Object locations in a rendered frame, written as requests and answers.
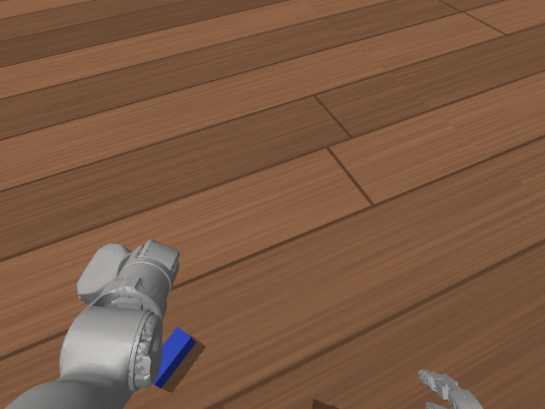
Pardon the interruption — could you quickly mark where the left robot arm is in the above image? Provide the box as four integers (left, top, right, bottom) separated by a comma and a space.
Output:
4, 239, 180, 409

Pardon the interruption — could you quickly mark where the left robot hand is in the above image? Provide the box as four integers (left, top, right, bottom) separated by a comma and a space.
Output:
77, 243, 132, 305

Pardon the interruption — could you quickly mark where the right robot hand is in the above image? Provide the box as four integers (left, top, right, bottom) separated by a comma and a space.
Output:
418, 370, 484, 409

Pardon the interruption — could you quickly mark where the carton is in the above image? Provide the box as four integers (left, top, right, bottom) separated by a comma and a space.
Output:
154, 327, 195, 388

